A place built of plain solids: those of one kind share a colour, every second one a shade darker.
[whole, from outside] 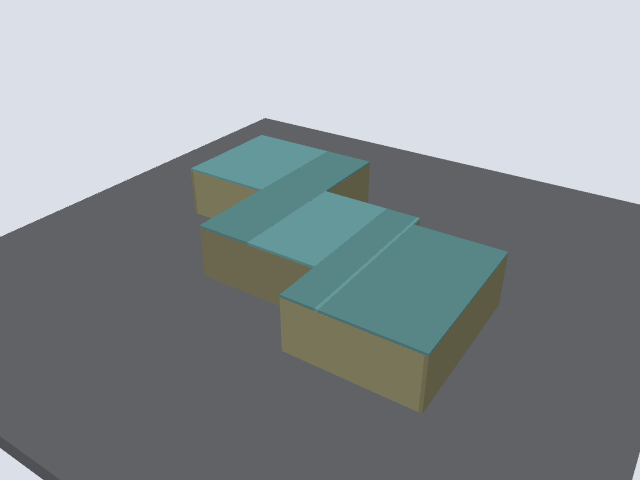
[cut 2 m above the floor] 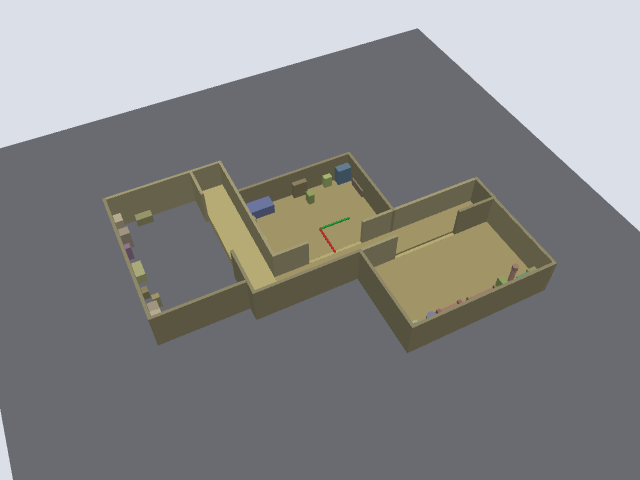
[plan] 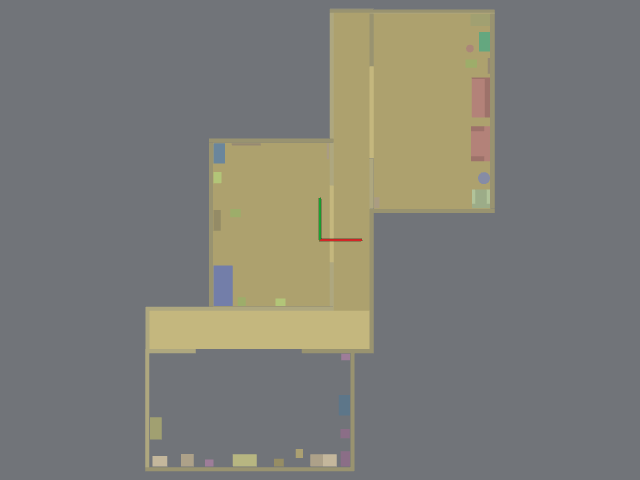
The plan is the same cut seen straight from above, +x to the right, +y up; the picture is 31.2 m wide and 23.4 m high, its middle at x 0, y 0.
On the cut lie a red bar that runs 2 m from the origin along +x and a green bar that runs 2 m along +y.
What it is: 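One storey of an old house, long lived in; a hall and three lower rooms beside it, each open to the hall along a stretch without wall, rail or kerb; a room's floor lies below the hall's by a bare drop, by one riser or not at all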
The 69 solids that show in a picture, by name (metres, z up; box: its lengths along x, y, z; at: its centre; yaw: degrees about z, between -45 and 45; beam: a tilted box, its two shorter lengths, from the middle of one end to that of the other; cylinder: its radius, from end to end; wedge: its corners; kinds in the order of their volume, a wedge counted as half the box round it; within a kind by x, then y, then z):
{
 "floor_1": {"box": [10.73, 1.87, 0.73], "at": [-2.95, -4.38, 0.32]},
 "floor_2": {"box": [5.69, 7.99, 0.73], "at": [-2.37, 0.75, 0.32]},
 "floor_3": {"box": [0.2, 3.74, 0.73], "at": [0.57, 0.79, 0.32]},
 "floor_4": {"box": [1.74, 14.52, 0.73], "at": [1.54, 3.81, 0.32]},
 "floor_5": {"box": [0.2, 4.48, 0.57], "at": [2.52, 6.23, 0.23]},
 "floor_6": {"box": [5.7, 9.53, 0.57], "at": [5.47, 6.28, 0.23]},
 "wall_1": {"box": [0.2, 5.56, 3.45], "at": [-8.42, -8.3, 1.67]},
 "wall_2": {"box": [0.2, 1.87, 3.45], "at": [-8.41, -4.38, 1.67]},
 "wall_3": {"box": [2.46, 0.2, 3.45], "at": [-7.29, -5.42, 1.67]},
 "wall_4": {"box": [0.2, 7.99, 3.45], "at": [-5.32, 0.75, 1.67]},
 "wall_5": {"box": [9.18, 0.2, 3.45], "at": [-3.92, -3.35, 1.67]},
 "wall_6": {"box": [10.2, 0.2, 3.45], "at": [-3.42, -11.17, 1.67]},
 "wall_7": {"box": [6.09, 0.2, 3.45], "at": [-2.37, 4.85, 1.67]},
 "wall_8": {"box": [0.2, 2.16, 3.45], "at": [0.57, -2.16, 1.67]},
 "wall_9": {"box": [0.2, 2.09, 3.45], "at": [0.57, 3.7, 1.67]},
 "wall_10": {"box": [0.2, 6.13, 3.45], "at": [0.57, 8.01, 1.67]},
 "wall_11": {"box": [3.51, 0.2, 3.45], "at": [0.86, -5.42, 1.67]},
 "wall_12": {"box": [0.2, 5.56, 3.45], "at": [1.59, -8.3, 1.67]},
 "wall_13": {"box": [0.2, 6.63, 3.45], "at": [2.52, -2.0, 1.67]},
 "wall_14": {"box": [0.2, 2.48, 3.45], "at": [2.52, 2.75, 1.67]},
 "wall_15": {"box": [0.2, 2.58, 3.45], "at": [2.52, 9.76, 1.67]},
 "wall_16": {"box": [8.05, 0.17, 3.45], "at": [4.5, 11.16, 1.67]},
 "wall_17": {"box": [6.1, 0.2, 3.45], "at": [5.47, 1.42, 1.67]},
 "wall_18": {"box": [6.1, 0.032, 3.45], "at": [5.47, 11.06, 1.67]},
 "wall_19": {"box": [0.2, 9.53, 3.45], "at": [8.42, 6.28, 1.67]},
 "roof_1": {"box": [10.2, 5.76, 0.16], "at": [-3.42, -8.4, 3.48]},
 "roof_2": {"box": [11.13, 0.2, 0.16], "at": [-2.95, -5.42, 3.48]},
 "roof_3": {"box": [11.13, 2.07, 0.16], "at": [-2.95, -4.28, 3.48]},
 "roof_4": {"box": [8.03, 4.56, 0.16], "at": [-1.4, -0.96, 3.48]},
 "roof_5": {"box": [13.93, 3.63, 0.16], "at": [1.55, 3.13, 3.48]},
 "roof_6": {"box": [8.05, 6.3, 0.16], "at": [4.5, 8.1, 3.48]},
 "carton_stack_1": {"box": [0.72, 0.52, 1.38], "at": [-7.81, -10.79, 0.64]},
 "carton_stack_2": {"box": [0.63, 0.61, 1.42], "at": [-6.46, -10.74, 0.66]},
 "carton_stack_3": {"box": [0.63, 0.6, 1.32], "at": [-0.17, -10.74, 0.61]},
 "carton_stack_4": {"box": [0.67, 0.6, 1.32], "at": [0.48, -10.74, 0.61]},
 "sofa_1": {"box": [0.65, 0.24, 0.69], "at": [7.68, 3.96, 0.86]},
 "sofa_2": {"box": [0.65, 1.46, 0.49], "at": [7.68, 4.81, 0.76]},
 "sofa_3": {"box": [0.65, 0.24, 0.2], "at": [7.68, 5.42, 1.1]},
 "sofa_4": {"box": [0.63, 1.88, 0.46], "at": [7.71, 6.99, 0.75]},
 "sofa_5": {"box": [0.28, 1.71, 0.95], "at": [8.15, 4.69, 0.99]},
 "sofa_6": {"box": [0.26, 1.8, 0.22], "at": [8.16, 6.95, 1.31]},
 "mattress_bed_1": {"box": [0.94, 1.98, 0.73], "at": [-4.72, -2.23, 1.05]},
 "chest_drawers_1": {"box": [0.56, 0.99, 1.28], "at": [-4.91, 4.22, 1.32]},
 "chest_drawers_2": {"box": [0.55, 1.0, 1.13], "at": [1.18, -8.06, 0.51]},
 "trunk_1": {"box": [0.57, 1.09, 0.66], "at": [-8.0, -9.19, 0.28]},
 "trunk_2": {"box": [1.18, 0.6, 0.77], "at": [-3.67, -10.75, 0.34]},
 "trunk_3": {"box": [0.96, 0.59, 0.66], "at": [7.81, 10.72, 0.85]},
 "tall_odds_1": {"box": [0.42, 0.35, 1.17], "at": [-5.4, -10.87, 0.53]},
 "tall_odds_2": {"box": [0.46, 0.46, 0.75], "at": [1.23, -9.44, 0.33]},
 "tall_odds_3": {"box": [0.44, 0.75, 0.82], "at": [1.24, -10.67, 0.36]},
 "tall_odds_4": {"box": [0.42, 0.32, 1.17], "at": [1.25, -5.71, 0.53]},
 "side_table_1": {"box": [0.39, 0.55, 0.86], "at": [-4.99, 3.04, 1.11]},
 "side_table_2": {"box": [0.52, 0.4, 0.79], "at": [-4.12, 1.31, 1.08]},
 "side_table_3": {"box": [0.39, 0.43, 0.7], "at": [-3.81, -3.0, 1.03]},
 "side_table_4": {"box": [0.48, 0.37, 0.67], "at": [-1.92, -3.03, 1.02]},
 "side_table_5": {"box": [0.57, 0.4, 0.74], "at": [7.38, 8.6, 0.89]},
 "tv_unit_1": {"box": [0.54, 0.95, 1.18], "at": [8.02, 9.66, 1.11]},
 "armchair_1": {"box": [0.16, 0.7, 0.67], "at": [7.49, 2.12, 0.85]},
 "armchair_2": {"box": [0.89, 0.22, 0.99], "at": [7.85, 1.66, 1.01]},
 "armchair_3": {"box": [0.72, 0.7, 0.47], "at": [7.93, 2.12, 0.76]},
 "armchair_4": {"box": [0.16, 0.7, 0.2], "at": [8.21, 2.12, 1.09]},
 "bookcase_1": {"box": [0.35, 1.0, 1.19], "at": [-5.01, 0.96, 1.28]},
 "plant_big_round_1": {"cylinder": 0.29, "from": [8.0, 3.02, 0.52], "to": [8.0, 3.02, 2.03]},
 "crate_stack_1": {"box": [0.48, 0.39, 0.7], "at": [-2.0, -10.85, 0.3]},
 "crate_stack_2": {"box": [0.36, 0.44, 1.02], "at": [-1.0, -10.41, 0.46]},
 "radiator_1": {"box": [1.42, 0.11, 0.58], "at": [-3.59, 4.66, 0.97]},
 "radiator_2": {"box": [0.26, 0.54, 0.67], "at": [2.77, 1.82, 0.85]},
 "floor_lamp_round_1": {"cylinder": 0.15, "from": [7.31, 9.33, 0.52], "to": [7.31, 9.33, 1.82]},
 "floor_lamp_round_2": {"cylinder": 0.19, "from": [7.31, 9.33, 1.82], "to": [7.31, 9.33, 2.12]}
}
